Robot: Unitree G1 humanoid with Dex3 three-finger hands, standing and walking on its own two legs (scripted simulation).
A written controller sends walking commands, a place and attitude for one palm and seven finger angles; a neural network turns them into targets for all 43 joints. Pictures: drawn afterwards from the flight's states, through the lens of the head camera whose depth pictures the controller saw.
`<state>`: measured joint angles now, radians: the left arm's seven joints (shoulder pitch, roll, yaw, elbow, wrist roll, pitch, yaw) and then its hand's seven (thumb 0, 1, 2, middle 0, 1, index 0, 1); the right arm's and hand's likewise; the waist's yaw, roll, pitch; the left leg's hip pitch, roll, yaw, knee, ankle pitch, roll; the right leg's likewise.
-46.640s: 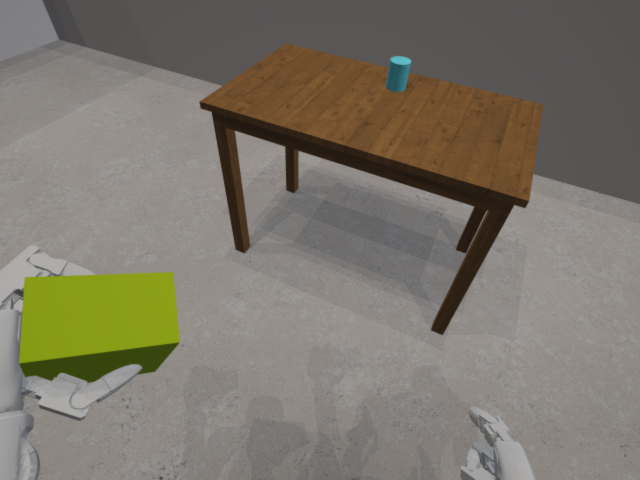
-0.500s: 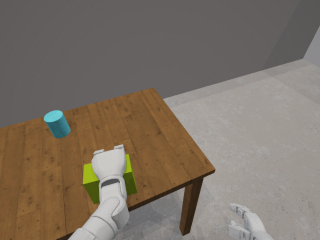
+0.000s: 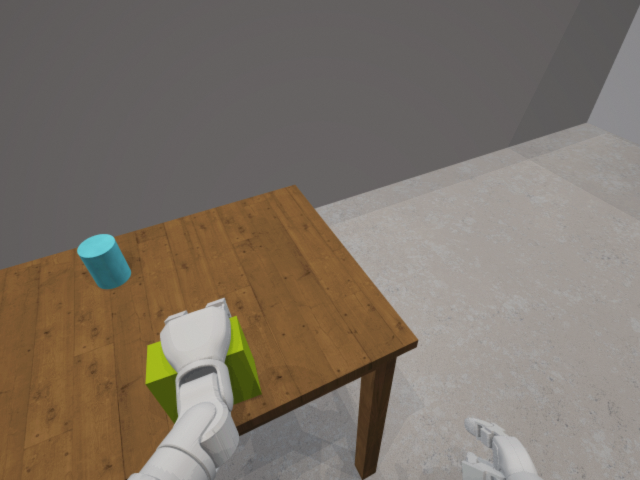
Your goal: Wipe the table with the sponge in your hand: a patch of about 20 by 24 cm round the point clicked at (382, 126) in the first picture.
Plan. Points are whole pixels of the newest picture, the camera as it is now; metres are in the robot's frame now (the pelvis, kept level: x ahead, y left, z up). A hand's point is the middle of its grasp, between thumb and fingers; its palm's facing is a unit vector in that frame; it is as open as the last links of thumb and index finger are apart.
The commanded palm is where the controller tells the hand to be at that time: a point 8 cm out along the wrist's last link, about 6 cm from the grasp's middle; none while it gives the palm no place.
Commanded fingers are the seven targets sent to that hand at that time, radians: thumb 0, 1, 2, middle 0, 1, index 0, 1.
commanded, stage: slide back across to the middle lane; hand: left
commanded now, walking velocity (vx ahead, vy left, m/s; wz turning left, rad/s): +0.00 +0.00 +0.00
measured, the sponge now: (210, 377) +0.28 +0.20 -0.04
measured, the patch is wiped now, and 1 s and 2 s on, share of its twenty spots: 1.00 1.00 1.00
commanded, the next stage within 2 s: wipe forward along the middle lane in 0.48 s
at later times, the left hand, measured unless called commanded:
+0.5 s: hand (176, 381) +0.25 +0.23 +0.00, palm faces -0.03 -0.13 -0.99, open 10.6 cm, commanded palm +0.21 +0.23 +0.04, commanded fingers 0.00 0.10 1.30 -1.20 -1.60 -1.20 -1.60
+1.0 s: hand (163, 372) +0.26 +0.25 -0.01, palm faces -0.06 -0.06 -1.00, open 10.6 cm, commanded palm +0.24 +0.25 +0.03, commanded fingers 0.00 0.10 1.30 -1.20 -1.60 -1.20 -1.60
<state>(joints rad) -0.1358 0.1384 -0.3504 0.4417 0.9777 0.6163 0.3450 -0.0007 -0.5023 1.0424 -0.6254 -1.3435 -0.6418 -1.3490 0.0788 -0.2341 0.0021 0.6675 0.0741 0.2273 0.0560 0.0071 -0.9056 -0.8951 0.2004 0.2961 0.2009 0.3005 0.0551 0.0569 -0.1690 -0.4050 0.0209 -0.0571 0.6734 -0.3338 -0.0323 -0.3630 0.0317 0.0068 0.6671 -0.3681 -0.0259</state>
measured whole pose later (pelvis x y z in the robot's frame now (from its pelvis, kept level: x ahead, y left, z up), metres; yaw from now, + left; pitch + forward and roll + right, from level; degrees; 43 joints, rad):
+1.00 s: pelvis -0.02 +0.00 -0.01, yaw +1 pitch +5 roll +0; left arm -0.15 0.24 -0.17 0.49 1.03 0.42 0.30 -0.01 -0.57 1.07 -0.71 -1.26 -0.73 -1.26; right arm 0.11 -0.23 0.00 0.71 0.06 0.10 -0.03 0.01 -0.90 -0.89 0.20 0.30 0.20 0.30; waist 0.07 0.07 -0.14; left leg -0.49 0.01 -0.08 0.70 -0.31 -0.03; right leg -0.45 0.03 -0.01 0.71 -0.36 -0.03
